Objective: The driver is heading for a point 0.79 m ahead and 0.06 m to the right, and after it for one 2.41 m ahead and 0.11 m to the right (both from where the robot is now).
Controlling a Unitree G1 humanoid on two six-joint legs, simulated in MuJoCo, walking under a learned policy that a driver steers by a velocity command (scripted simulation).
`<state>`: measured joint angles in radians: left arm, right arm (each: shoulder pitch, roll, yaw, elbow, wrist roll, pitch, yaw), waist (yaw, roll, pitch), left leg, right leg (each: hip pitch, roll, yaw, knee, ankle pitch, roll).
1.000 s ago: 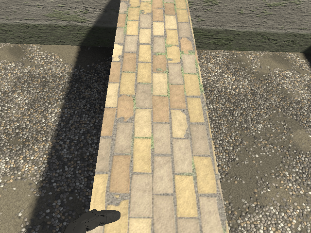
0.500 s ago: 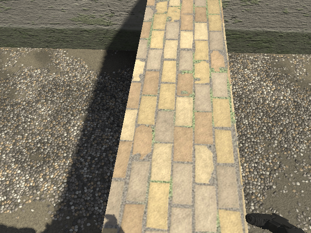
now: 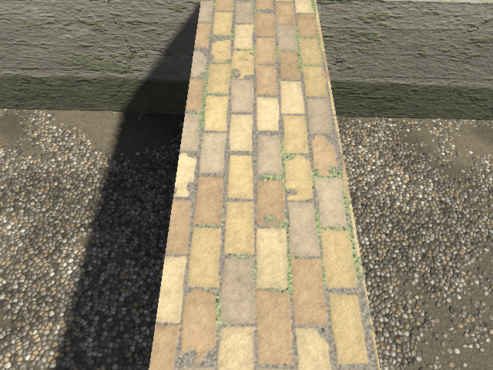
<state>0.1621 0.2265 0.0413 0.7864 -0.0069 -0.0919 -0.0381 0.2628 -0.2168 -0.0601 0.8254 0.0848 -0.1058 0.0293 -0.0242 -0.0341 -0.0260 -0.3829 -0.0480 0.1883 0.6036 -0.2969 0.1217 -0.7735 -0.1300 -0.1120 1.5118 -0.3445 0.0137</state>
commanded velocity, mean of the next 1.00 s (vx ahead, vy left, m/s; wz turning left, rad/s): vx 0.48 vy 0.00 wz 0.00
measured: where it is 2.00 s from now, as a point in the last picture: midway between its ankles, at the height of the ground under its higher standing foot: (259, 271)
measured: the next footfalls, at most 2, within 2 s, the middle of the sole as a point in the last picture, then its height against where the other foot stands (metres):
right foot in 0.34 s outside the picture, level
left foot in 0.94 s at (235, 265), level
